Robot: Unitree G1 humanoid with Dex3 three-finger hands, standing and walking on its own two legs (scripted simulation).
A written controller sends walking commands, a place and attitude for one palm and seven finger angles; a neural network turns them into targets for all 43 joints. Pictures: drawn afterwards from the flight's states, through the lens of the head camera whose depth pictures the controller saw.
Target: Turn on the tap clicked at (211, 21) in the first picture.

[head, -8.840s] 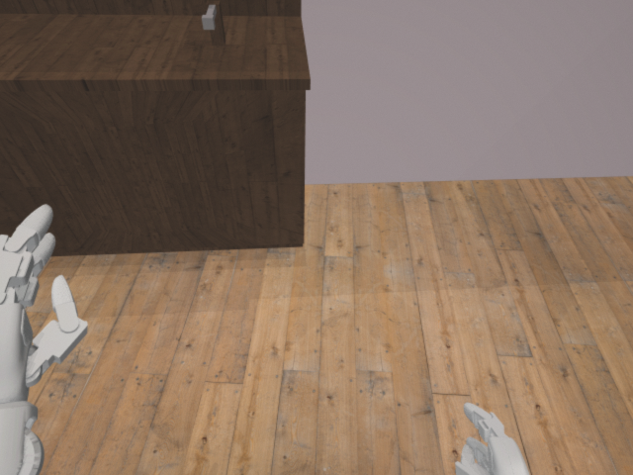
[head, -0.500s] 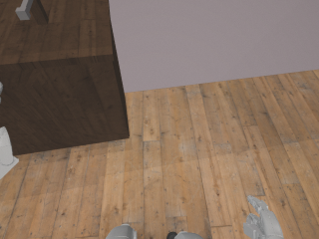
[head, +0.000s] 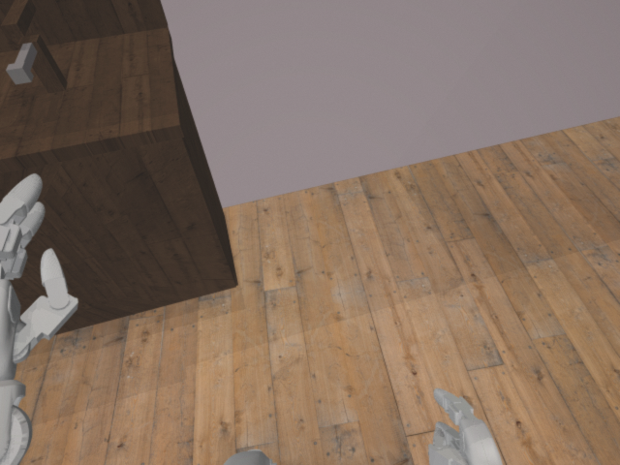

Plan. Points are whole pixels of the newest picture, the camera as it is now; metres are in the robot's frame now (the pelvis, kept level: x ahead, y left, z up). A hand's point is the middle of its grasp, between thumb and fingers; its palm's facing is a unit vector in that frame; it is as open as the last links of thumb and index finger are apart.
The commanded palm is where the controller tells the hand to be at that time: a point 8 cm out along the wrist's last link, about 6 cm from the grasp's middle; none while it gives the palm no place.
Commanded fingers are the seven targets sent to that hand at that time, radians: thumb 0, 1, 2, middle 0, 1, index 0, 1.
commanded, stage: take the last steps up to it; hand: left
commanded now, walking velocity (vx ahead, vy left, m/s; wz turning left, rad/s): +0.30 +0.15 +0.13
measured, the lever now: (20, 73) +0.72 +0.58 +0.13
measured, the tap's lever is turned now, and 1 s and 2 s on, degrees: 0 0 0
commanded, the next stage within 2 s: come to a stop and stand still in 1.44 s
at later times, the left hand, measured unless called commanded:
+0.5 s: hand (18, 271) +0.26 +0.29 +0.18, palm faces +0.44 -0.79 -0.42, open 7.4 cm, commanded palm +0.19 +0.33 +0.19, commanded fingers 0.00 0.90 0.90 -0.20 -0.30 -0.20 -0.30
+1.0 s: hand (22, 195) +0.36 +0.35 +0.18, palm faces +0.40 -0.79 -0.47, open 7.4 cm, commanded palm +0.30 +0.40 +0.19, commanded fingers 0.00 0.90 0.90 -0.20 -0.30 -0.20 -0.30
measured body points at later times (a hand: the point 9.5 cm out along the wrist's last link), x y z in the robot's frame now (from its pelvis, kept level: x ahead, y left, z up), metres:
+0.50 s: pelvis +0.05 +0.04 +0.00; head +0.07 +0.05 +0.45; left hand +0.23 +0.33 +0.20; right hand +0.22 -0.17 -0.08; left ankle +0.06 +0.14 -0.73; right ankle +0.02 -0.08 -0.67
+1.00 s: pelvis +0.16 +0.11 +0.00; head +0.22 +0.12 +0.44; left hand +0.33 +0.39 +0.20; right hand +0.34 -0.16 -0.09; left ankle +0.21 +0.24 -0.73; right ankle +0.09 -0.05 -0.73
